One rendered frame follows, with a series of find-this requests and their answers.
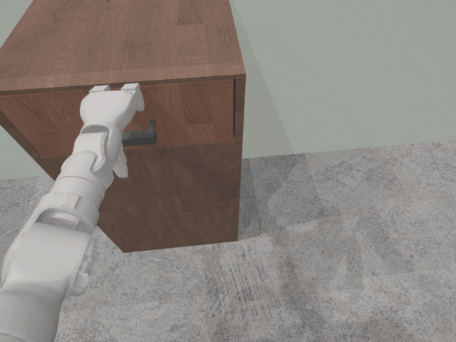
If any drawer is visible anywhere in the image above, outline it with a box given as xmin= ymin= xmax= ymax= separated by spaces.
xmin=0 ymin=79 xmax=233 ymax=157

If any cabinet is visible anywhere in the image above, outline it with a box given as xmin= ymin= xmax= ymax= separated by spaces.
xmin=0 ymin=0 xmax=246 ymax=253

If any robot left forearm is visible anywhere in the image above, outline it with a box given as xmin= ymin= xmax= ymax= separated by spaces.
xmin=1 ymin=120 xmax=122 ymax=286

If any left robot hand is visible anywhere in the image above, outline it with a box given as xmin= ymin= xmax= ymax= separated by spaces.
xmin=80 ymin=83 xmax=145 ymax=178

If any handle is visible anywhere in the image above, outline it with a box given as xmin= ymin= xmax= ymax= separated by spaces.
xmin=122 ymin=118 xmax=157 ymax=147

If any robot left upper arm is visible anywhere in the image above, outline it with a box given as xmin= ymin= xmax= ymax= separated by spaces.
xmin=0 ymin=222 xmax=97 ymax=342

